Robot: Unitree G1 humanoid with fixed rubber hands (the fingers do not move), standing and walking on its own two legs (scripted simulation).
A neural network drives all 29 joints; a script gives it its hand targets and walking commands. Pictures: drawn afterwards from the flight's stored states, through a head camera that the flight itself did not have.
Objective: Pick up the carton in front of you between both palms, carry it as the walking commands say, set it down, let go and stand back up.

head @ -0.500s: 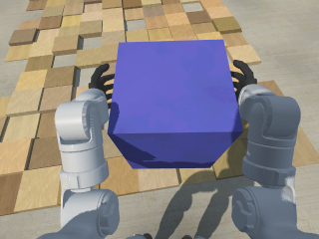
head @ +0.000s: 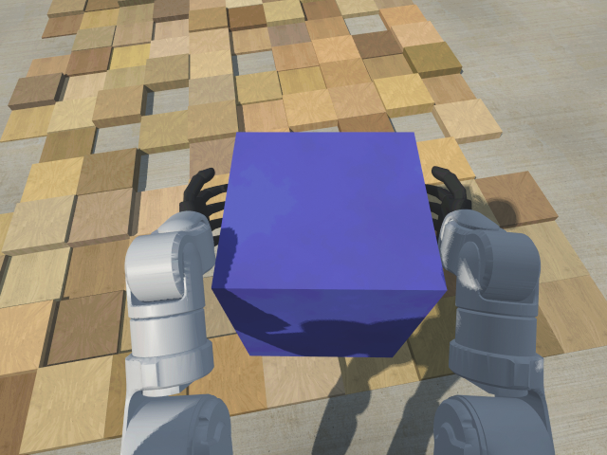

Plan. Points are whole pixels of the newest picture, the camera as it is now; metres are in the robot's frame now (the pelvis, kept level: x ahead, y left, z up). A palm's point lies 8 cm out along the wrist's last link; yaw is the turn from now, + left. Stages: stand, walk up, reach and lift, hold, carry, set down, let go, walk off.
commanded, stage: carry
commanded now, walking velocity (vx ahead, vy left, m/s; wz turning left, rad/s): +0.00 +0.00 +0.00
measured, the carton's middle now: (322, 256) +0.37 +0.00 +0.03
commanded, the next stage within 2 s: none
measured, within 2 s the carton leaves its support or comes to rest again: neither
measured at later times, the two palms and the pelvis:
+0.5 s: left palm (202, 201) +0.42 +0.15 +0.10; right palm (447, 208) +0.40 -0.15 +0.10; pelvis +0.06 +0.01 -0.02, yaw -2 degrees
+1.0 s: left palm (219, 210) +0.39 +0.12 +0.11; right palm (475, 211) +0.39 -0.18 +0.11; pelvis +0.05 -0.02 -0.02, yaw -2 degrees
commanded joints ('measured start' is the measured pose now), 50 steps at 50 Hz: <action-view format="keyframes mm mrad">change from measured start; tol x8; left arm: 1 -625 -994 -744 -27 -396 -15 -238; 6 -669 -1008 -803 -104 -445 -26 -261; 13 -629 -1019 -800 54 -429 -29 -273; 23 -646 -1036 -756 25 -422 -50 -240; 32 -624 -1001 -645 228 -376 -31 -257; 50 -719 -1044 -638 168 -428 -24 -241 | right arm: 1 -692 1069 780 -102 427 -16 226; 13 -525 973 702 65 355 -33 256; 21 -672 1044 750 -56 451 -46 261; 32 -647 1034 634 196 409 -20 277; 50 -718 1073 613 144 431 -13 246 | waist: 1 67 -344 -612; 4 94 -175 -614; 9 4 -135 -557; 12 -24 180 -663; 35 0 -26 -441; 50 2 -21 -506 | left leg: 1 -491 -73 8 274 -384 -34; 4 -508 -58 -24 182 -236 -16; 8 -7 -70 40 -114 145 -7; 10 381 30 -38 -246 662 25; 11 580 284 -284 -97 1309 111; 12 577 335 -338 -82 1396 199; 15 434 286 -336 -185 787 180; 22 273 162 -181 -191 378 65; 36 149 118 -146 -152 212 33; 50 176 121 -138 -141 224 25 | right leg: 1 895 -261 214 224 1598 -132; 4 832 -273 220 221 1266 -135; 9 195 -134 13 321 753 -63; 10 25 -101 28 369 417 -16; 11 -148 -17 62 472 -221 34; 12 -151 -2 141 518 -432 36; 14 -166 -23 180 442 -436 26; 20 57 -17 114 135 -92 34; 28 35 -101 179 165 126 0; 50 -8 -110 209 125 126 -32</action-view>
